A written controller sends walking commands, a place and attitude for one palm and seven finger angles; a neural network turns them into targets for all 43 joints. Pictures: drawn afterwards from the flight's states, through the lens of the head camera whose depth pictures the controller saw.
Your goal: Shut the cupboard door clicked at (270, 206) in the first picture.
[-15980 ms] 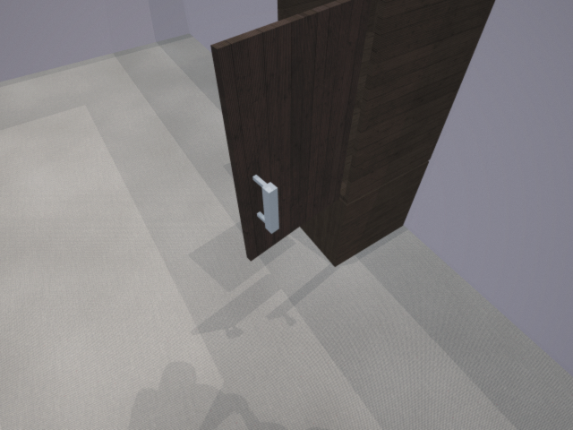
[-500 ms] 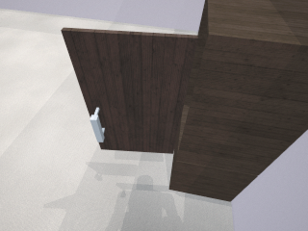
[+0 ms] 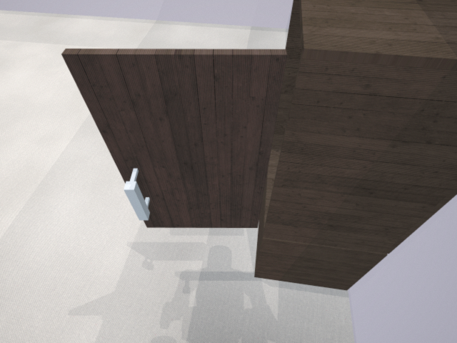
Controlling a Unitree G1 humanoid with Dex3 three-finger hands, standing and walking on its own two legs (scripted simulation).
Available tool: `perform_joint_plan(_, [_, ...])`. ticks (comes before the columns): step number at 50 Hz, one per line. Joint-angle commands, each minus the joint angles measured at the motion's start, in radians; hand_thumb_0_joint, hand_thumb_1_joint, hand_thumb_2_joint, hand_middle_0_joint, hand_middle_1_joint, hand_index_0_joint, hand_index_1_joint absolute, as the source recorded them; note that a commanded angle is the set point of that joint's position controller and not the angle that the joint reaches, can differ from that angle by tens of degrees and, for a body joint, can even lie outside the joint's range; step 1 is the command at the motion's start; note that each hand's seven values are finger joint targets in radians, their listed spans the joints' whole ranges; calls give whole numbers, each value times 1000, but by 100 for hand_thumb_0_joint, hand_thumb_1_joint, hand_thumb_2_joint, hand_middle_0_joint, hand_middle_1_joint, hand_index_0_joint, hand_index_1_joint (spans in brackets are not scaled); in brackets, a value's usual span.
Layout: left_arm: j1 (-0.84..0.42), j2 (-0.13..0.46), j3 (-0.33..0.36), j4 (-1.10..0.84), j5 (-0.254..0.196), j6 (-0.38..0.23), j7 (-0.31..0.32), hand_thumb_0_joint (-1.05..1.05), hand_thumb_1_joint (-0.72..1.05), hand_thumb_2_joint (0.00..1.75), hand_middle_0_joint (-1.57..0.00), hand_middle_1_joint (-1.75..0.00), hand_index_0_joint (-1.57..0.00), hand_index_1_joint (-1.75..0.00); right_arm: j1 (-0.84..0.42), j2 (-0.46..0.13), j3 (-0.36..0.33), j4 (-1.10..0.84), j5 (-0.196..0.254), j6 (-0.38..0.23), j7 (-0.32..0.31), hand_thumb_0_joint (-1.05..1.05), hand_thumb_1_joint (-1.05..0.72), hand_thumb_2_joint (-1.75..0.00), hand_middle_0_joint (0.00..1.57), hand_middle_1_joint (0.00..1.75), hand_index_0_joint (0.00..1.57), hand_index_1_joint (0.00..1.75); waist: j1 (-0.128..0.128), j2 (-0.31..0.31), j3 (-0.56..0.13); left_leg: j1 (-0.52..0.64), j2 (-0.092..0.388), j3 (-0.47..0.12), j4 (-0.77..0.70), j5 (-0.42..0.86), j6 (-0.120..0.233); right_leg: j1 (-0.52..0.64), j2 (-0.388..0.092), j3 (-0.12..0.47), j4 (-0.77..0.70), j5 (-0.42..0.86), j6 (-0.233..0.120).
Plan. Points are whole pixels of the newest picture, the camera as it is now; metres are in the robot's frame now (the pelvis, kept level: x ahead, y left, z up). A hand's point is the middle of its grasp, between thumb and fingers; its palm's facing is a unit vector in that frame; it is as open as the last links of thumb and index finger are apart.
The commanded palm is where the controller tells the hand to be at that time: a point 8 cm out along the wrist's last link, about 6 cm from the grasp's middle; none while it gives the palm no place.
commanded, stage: come to a stop and stand still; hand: left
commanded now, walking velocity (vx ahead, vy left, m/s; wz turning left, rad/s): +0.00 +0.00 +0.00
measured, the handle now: (139, 194) +0.46 +0.26 -0.11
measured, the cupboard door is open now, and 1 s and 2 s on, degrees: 98 98 98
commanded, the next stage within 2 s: look again from close up in 0.80 s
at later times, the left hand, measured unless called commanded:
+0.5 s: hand out of the picture -0.04 +0.19 -0.17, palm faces +0.04 -0.98 -0.20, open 7.4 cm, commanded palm none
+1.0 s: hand out of the picture -0.04 +0.19 -0.18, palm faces +0.04 -0.99 -0.15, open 7.4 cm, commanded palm none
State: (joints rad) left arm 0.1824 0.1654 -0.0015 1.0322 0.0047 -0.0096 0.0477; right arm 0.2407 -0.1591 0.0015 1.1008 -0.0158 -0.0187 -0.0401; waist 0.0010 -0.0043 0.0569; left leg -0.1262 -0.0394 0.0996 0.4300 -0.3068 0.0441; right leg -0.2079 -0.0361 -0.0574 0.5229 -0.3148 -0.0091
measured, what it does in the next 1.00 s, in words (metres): stands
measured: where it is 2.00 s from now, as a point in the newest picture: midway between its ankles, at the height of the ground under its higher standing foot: outside the picture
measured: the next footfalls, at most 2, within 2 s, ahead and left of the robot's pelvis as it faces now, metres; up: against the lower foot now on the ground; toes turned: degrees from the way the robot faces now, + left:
none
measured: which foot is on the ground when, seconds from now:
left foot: down 0.00-1.00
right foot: down 0.00-1.00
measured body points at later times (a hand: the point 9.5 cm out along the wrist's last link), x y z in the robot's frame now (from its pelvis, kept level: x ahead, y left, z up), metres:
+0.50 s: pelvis -0.04 +0.02 +0.00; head -0.04 +0.02 +0.45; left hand -0.05 +0.25 -0.16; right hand -0.02 -0.21 -0.15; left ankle -0.05 +0.09 -0.74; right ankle -0.02 -0.11 -0.74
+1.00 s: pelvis -0.03 +0.03 +0.00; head -0.02 +0.04 +0.45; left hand -0.04 +0.24 -0.16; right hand -0.03 -0.19 -0.15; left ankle -0.05 +0.09 -0.74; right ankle -0.02 -0.11 -0.74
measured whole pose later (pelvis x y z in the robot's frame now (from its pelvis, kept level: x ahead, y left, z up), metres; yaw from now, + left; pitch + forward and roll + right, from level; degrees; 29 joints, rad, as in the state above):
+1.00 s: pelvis -0.03 +0.03 +0.00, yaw +1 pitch -2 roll +0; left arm 0.30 0.13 -0.02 1.11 0.01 -0.01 0.04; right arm 0.29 -0.14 0.03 1.14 -0.01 -0.03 -0.02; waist 0.01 -0.02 0.04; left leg -0.13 -0.06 0.09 0.42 -0.27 0.09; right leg -0.18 -0.06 -0.06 0.45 -0.24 0.03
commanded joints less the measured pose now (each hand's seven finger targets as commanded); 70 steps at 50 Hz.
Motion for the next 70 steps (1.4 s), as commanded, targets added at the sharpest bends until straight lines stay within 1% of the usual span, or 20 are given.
perform_joint_plan(1, [175,162,29,-2,19,-33,26,0,90,90,-20,-30,-20,-30,13,-128,-20,-127,13,-11,15,0,-90,-90,20,30,20,30,17,-22,-116,-95,121,-85,160,392,-52,146,-175,140,-39,831,-51])
perform_joint_plan(2, [135,171,30,-18,10,-36,17,0,90,90,-20,-30,-20,-30,72,-79,-20,-113,8,-12,16,0,-90,-90,20,30,20,30,-19,-30,-162,-108,90,-87,92,202,-47,194,-209,168,10,923,-82])
perform_joint_plan(3, [116,146,19,-23,4,-38,15,0,90,90,-20,-30,-20,-30,86,-76,-20,-104,3,-8,14,0,-90,-90,20,30,20,30,-24,-31,-177,-90,96,-91,62,171,-38,179,-200,139,12,877,-82])
perform_joint_plan(4, [91,135,13,-36,3,-32,12,0,90,90,-20,-30,-20,-30,83,-86,-20,-108,4,-3,14,0,-90,-90,20,30,20,30,-30,-9,-158,-65,107,-104,44,198,-34,133,-169,115,-3,718,-74])
perform_joint_plan(5, [79,130,10,-45,3,-29,7,0,90,90,-20,-30,-20,-30,74,-91,-19,-111,4,-1,14,0,-90,-90,20,30,20,30,-26,26,-138,-53,119,-119,28,244,-30,100,-142,114,-19,585,-65])
perform_joint_plan(7, [72,117,7,-48,4,-22,2,0,90,90,-20,-30,-20,-30,64,-108,-18,-118,-2,1,11,0,-90,-90,20,30,20,30,-17,31,-67,-61,141,-142,15,326,-15,51,-105,94,-41,426,-58])
perform_joint_plan(8, [71,116,6,-47,5,-18,0,0,90,90,-20,-30,-20,-30,51,-111,-16,-120,-2,2,12,0,-90,-90,20,30,20,30,-14,47,-35,-78,142,-149,-3,302,-13,35,-99,95,-60,347,-54])
perform_joint_plan(10, [72,112,2,-44,7,-12,-4,0,90,90,-20,-30,-20,-30,38,-117,-12,-126,0,3,15,0,-90,-90,20,30,20,30,-10,29,26,-114,144,-163,-46,200,-6,8,-85,101,-104,196,-49])
perform_joint_plan(12, [73,116,3,-42,7,-9,-8,0,90,90,-20,-30,-20,-30,37,-121,-10,-126,-1,4,18,0,-90,-90,20,30,20,30,-9,18,63,-142,138,-170,-74,109,-3,-8,-79,104,-132,102,-46])
perform_joint_plan(15, [87,116,3,-44,9,-7,-12,0,90,90,-20,-30,-20,-30,45,-131,-9,-125,-3,5,24,0,-90,-90,20,30,20,30,-11,1,63,-151,129,-178,-113,-9,0,-26,-76,114,-162,-3,-42])
perform_joint_plan(20, [116,110,4,-36,9,-9,-14,0,90,90,-20,-30,-20,-30,62,-135,-8,-113,-2,0,25,0,-90,-90,20,30,20,30,-8,-19,25,-147,131,-189,-138,-39,5,-4,-77,102,-162,-7,-35])
perform_joint_plan(21, [121,110,4,-33,9,-8,-14,0,90,90,-20,-30,-20,-30,68,-130,-8,-107,-1,-1,25,0,-90,-90,20,30,20,30,-7,12,24,-152,133,-196,-154,-46,8,6,-73,89,-155,9,-34])
perform_joint_plan(25, [150,99,0,-13,10,-8,-15,0,90,90,-20,-30,-20,-30,76,-132,-3,-88,0,-2,25,0,-90,-90,20,30,20,30,-1,9,37,-183,135,-208,-173,-84,8,17,-72,83,-146,21,-30])
perform_joint_plan(32, [184,82,-7,28,7,-14,-12,0,90,90,-20,-30,-20,-30,109,-113,4,-39,6,-11,21,0,-90,-90,20,30,20,30,1,2,15,-138,134,-191,-155,32,10,40,-82,76,-143,108,-28])
perform_joint_plan(37, [194,67,-9,49,6,-12,-9,0,90,90,-20,-30,-20,-30,119,-99,7,-11,8,-14,17,0,-90,-90,20,30,20,30,2,2,42,-133,136,-184,-155,73,7,35,-81,71,-139,131,-23])
perform_joint_plan(45, [203,53,-7,60,4,-13,-3,0,90,90,-20,-30,-20,-30,125,-82,7,13,9,-22,9,0,-90,-90,20,30,20,30,4,-5,0,-77,135,-162,-118,237,8,61,-87,72,-125,220,-21])
perform_joint_plan(47, [197,50,-6,61,5,-11,-2,0,90,90,-20,-30,-20,-30,122,-81,6,17,9,-21,8,0,-90,-90,20,30,20,30,3,-8,22,-82,136,-162,-119,249,6,53,-84,70,-121,222,-19])
perform_joint_plan(54, [191,52,-3,60,4,-7,0,0,90,90,-20,-30,-20,-30,119,-82,5,23,8,-23,3,0,-90,-90,20,30,20,30,2,12,20,-59,140,-158,-117,334,1,62,-80,68,-111,245,-16])
perform_joint_plan(62, [188,53,-1,55,4,-5,-1,0,90,90,-20,-30,-20,-30,113,-83,2,26,10,-22,2,0,-90,-90,20,30,20,30,4,-4,19,-48,142,-158,-121,328,3,67,-83,68,-119,242,-13])
perform_joint_plan(70, [194,50,-1,56,4,-3,0,0,90,90,-20,-30,-20,-30,120,-83,2,33,9,-22,1,0,-90,-90,20,30,20,30,3,11,22,-33,147,-160,-139,316,-4,58,-80,67,-124,215,-10])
